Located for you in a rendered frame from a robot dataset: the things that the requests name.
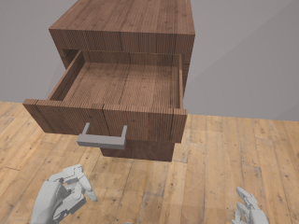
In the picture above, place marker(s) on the drawer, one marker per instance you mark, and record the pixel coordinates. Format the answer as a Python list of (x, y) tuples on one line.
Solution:
[(113, 89)]

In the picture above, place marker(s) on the robot left hand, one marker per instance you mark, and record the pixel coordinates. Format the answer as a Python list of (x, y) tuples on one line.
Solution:
[(48, 209)]

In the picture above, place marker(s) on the robot right hand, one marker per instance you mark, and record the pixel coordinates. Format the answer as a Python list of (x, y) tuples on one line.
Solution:
[(249, 210)]

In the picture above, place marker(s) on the handle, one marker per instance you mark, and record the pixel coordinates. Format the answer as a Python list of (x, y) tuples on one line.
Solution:
[(102, 141)]

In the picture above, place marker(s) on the cabinet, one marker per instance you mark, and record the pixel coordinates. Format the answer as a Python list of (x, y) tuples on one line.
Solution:
[(146, 26)]

